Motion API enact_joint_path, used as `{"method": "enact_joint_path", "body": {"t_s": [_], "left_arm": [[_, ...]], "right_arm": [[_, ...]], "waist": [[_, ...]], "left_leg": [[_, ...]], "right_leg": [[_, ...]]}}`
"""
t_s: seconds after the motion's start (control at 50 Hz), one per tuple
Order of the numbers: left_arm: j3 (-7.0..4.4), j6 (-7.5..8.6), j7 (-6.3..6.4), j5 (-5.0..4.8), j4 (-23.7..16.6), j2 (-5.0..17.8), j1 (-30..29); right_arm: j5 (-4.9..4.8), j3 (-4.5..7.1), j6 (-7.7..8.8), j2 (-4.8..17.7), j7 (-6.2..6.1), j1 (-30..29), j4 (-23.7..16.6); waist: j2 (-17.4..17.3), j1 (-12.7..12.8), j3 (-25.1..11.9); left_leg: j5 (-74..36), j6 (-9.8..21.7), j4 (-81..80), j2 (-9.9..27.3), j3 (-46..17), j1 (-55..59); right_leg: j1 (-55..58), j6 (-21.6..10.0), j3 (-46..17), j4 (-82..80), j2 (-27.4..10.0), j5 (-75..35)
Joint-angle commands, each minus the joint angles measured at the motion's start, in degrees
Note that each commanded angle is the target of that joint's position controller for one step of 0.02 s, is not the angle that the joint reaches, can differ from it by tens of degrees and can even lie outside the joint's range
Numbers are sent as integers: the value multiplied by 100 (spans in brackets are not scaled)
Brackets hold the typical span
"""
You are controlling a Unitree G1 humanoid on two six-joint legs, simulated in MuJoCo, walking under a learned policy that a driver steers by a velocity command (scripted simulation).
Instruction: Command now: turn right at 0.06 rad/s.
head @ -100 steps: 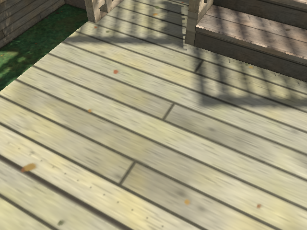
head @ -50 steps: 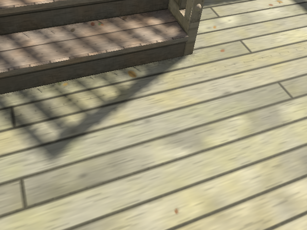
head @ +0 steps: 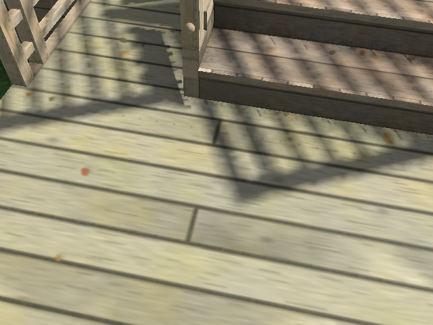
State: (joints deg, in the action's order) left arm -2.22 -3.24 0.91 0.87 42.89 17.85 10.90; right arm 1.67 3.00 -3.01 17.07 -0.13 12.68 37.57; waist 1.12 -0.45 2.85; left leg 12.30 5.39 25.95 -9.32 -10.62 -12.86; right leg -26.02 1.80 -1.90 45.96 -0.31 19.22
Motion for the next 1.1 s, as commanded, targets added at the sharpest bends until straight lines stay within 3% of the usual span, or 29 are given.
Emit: {"method": "enact_joint_path", "body": {"t_s": [0.02,0.08,0.1,0.12,0.14,0.16,0.2,0.26,0.36,0.44,0.46,0.48,0.5,0.52,0.54,0.56,0.62,0.68,0.76,0.8,0.82,0.86,0.9,0.92,0.94,0.96,1.0,1.04,1.1], "left_arm": [[-10,56,-42,-72,-268,294,-144],[-56,139,-73,-54,-272,484,1],[-89,208,-66,-8,-293,663,42],[-162,283,-62,55,-314,1078,285],[-309,265,-110,-38,-214,1392,296],[-301,266,-163,-38,-155,1147,712],[-350,205,-138,-70,-178,1010,447],[-407,97,-103,-86,-283,899,240],[-584,23,-145,-40,-328,1088,466],[-615,21,-176,-62,-523,1086,-117],[-567,44,-157,-95,-582,931,-176],[-451,78,-145,-130,-682,432,157],[-506,78,-93,44,-592,697,366],[-597,55,-110,125,-551,1062,241],[-609,22,-168,113,-464,1014,273],[-587,-27,-237,92,-391,905,402],[-494,-108,-404,-15,-420,765,344],[-404,-144,-458,-29,-656,642,-194],[-284,-168,-476,-41,-857,401,-512],[-214,-144,-453,-17,-853,352,-514],[-183,-122,-452,11,-835,337,-562],[-122,-6,-419,43,-692,278,-449],[-122,224,-289,126,-143,302,718],[-226,347,-191,263,90,746,1716],[-385,415,-94,254,5,1429,1712],[-329,460,-5,252,-55,1149,1397],[-126,574,-6,130,-192,489,481],[-71,692,34,109,-217,294,404],[-108,824,-29,87,-28,343,727]], "right_arm": [[78,4,113,494,-53,116,-135],[-22,102,100,918,-163,85,23],[-34,113,123,927,-199,140,15],[-7,92,137,779,-217,164,-129],[-56,62,103,648,-236,-23,-262],[-1,61,117,741,-248,-234,-288],[-34,50,128,586,-181,-304,-200],[-58,-1,113,444,-100,-424,-242],[-111,-56,188,425,-122,-661,-375],[-114,-23,305,541,-240,-41,-208],[-77,31,350,744,-303,167,-146],[-20,141,341,1345,-347,77,-233],[31,166,293,1511,-312,-392,-359],[40,66,268,1092,-278,-364,-351],[8,-27,268,763,-258,-490,-360],[-4,-62,272,655,-254,-615,-386],[17,-50,286,640,-277,-348,-347],[18,34,285,742,-261,145,-220],[21,112,337,842,-165,471,-50],[52,162,391,953,-46,651,53],[62,153,401,939,15,615,97],[22,136,361,870,127,494,248],[-135,131,336,728,150,316,321],[-163,-6,394,222,178,70,137],[-151,-41,426,65,153,-200,-110],[-104,77,432,547,142,-482,-194],[-193,188,415,665,254,-4,173],[-57,213,321,617,339,235,423],[-56,160,276,341,442,-95,310]], "waist": [[-740,-167,-480],[-527,69,-240],[-257,43,-292],[568,-23,-474],[1353,-56,-210],[1064,224,-334],[430,63,-279],[512,50,-451],[681,282,-679],[796,-126,-679],[519,-216,-673],[-890,0,-798],[-1259,119,-543],[-815,151,-380],[-617,234,-237],[-659,305,-183],[-910,149,-317],[-963,-157,-324],[-983,-273,-452],[-1111,-364,-687],[-1190,-364,-544],[-1084,-101,-9],[-313,561,39],[907,1021,-475],[1458,1063,-183],[815,987,255],[625,308,461],[597,184,282],[363,189,507]], "left_leg": [[-1516,532,-646,1733,-863,-57],[-1778,343,-90,1719,-662,12],[-1448,157,253,1543,-528,-17],[-617,-66,1274,971,37,-309],[1261,-340,1669,139,838,-1058],[2226,-409,2600,200,629,-1537],[1748,-552,3233,447,432,-1700],[1296,-766,2696,479,613,-1612],[1177,-751,1606,363,588,-1250],[521,-603,-102,296,578,216],[317,-506,-860,738,279,888],[1170,-57,-1555,2317,-1332,1444],[937,467,-1631,3157,-2234,780],[47,619,-1365,3079,-1710,479],[-619,558,-1182,2720,-1014,299],[-1130,441,-1051,2382,-407,303],[-2456,415,-739,2140,481,799],[-2809,526,-635,2386,676,1355],[-3261,658,-460,2559,825,1253],[-414,663,-944,2538,581,996],[1084,653,-1272,2504,381,686],[1786,617,-1478,2338,210,-92],[1512,406,-576,1898,512,-1478],[1949,117,1207,1244,1083,-2617],[2033,4,2577,648,1157,-3965],[1478,62,3208,1023,401,-4058],[525,-95,3471,1186,365,-3807],[93,-268,3965,1265,672,-3600],[-390,-316,4314,1350,803,-3961]], "right_leg": [[1032,-177,94,-690,34,65],[1422,-405,4,-2025,230,-570],[1579,-537,-620,-2337,-63,-1059],[1832,-815,-1983,-2674,-1027,-2176],[1819,-1660,-3046,-2658,-1721,-3736],[2160,-1954,-3484,-2840,-1850,-3741],[2030,-1698,-2701,-2720,-1225,-2959],[2014,-1333,-2232,-2646,-573,-2590],[1999,-1303,-2855,-2500,-516,-2203],[1087,-771,-3056,-2264,-125,-1674],[513,-461,-2813,-1968,193,-833],[-312,-104,-1757,-788,911,885],[-701,8,-799,377,1150,1412],[-574,4,-673,1091,611,1148],[-492,-13,-599,1484,502,846],[-482,4,-495,1830,442,594],[-704,159,-90,2096,298,361],[-973,229,100,1628,109,364],[-349,93,158,681,126,688],[193,-139,240,75,251,879],[455,-256,282,-303,289,939],[1276,-498,582,-1389,368,735],[3397,-717,579,-2810,291,-362],[4773,-864,-1122,-3475,-1129,1068],[4550,-1206,-2787,-3923,-2355,2571],[3761,-1330,-2604,-3911,-2418,2640],[3302,-907,-1398,-3972,-1772,1479],[3104,-763,-566,-4054,-1478,551],[2833,-732,160,-4199,-1377,-127]]}}
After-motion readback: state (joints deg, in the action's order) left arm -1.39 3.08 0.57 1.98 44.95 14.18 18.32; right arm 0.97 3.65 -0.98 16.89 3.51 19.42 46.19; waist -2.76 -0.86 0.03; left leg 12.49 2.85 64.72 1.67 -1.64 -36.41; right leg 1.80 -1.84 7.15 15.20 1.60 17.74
